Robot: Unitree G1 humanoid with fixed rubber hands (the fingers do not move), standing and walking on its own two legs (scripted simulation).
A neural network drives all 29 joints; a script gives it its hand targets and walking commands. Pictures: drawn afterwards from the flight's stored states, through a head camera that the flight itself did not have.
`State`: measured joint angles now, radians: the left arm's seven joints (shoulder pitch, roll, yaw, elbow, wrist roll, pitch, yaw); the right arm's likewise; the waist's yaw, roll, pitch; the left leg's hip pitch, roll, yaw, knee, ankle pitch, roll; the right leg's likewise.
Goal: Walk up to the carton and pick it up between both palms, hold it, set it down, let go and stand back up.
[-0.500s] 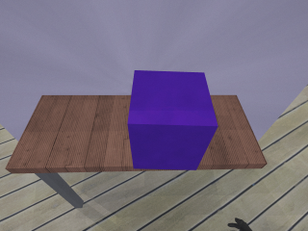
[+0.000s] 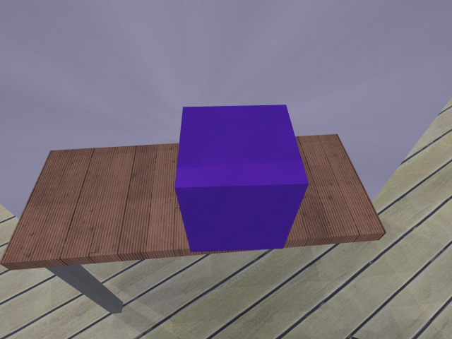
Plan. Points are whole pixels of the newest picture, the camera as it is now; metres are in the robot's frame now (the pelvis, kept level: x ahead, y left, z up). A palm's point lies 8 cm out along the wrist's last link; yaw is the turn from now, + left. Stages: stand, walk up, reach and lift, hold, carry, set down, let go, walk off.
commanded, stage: walk up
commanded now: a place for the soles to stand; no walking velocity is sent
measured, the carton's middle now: (235, 182) +0.41 -0.01 +0.00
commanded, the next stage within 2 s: reach and lift in 1.08 s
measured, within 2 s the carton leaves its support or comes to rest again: neither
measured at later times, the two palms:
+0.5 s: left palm out of the picture +0.05 +0.24 -0.12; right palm out of the picture +0.01 -0.28 -0.13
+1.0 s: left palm out of the picture +0.07 +0.23 -0.12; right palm out of the picture -0.02 -0.28 -0.13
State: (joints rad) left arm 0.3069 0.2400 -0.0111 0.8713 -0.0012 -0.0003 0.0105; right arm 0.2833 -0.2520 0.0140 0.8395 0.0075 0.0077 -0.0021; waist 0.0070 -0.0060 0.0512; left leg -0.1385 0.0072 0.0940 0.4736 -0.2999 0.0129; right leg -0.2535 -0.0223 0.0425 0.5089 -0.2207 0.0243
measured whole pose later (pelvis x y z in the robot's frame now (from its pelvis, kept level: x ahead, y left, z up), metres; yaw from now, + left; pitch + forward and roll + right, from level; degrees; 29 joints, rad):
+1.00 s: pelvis -0.02 -0.02 -0.01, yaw -7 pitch -1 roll +1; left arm 0.27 0.25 0.03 0.83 0.00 0.02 0.00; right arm 0.33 -0.28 0.00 0.83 0.00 0.01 -0.01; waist -0.01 -0.01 0.06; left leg -0.20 0.07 0.18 0.57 -0.33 -0.01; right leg -0.36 0.06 0.14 0.59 -0.20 0.00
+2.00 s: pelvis +0.01 -0.01 +0.01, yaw -2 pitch -5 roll +0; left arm 0.21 0.17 0.00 0.49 -0.02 0.06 0.06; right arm 0.29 -0.17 -0.05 0.64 0.03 -0.23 0.03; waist 0.00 -0.01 0.09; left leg -0.02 0.05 0.09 0.39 -0.29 -0.02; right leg -0.13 0.00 0.00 0.39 -0.18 0.00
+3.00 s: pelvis +0.01 -0.01 +0.01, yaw +0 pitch -5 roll +0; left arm 0.16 0.15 -0.10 0.45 -0.16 -0.27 0.13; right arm 0.15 -0.14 0.01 0.54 0.17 -0.34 0.01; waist 0.03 0.00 0.05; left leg -0.04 0.04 0.05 0.41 -0.29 -0.02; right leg -0.14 0.00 0.00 0.41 -0.19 0.00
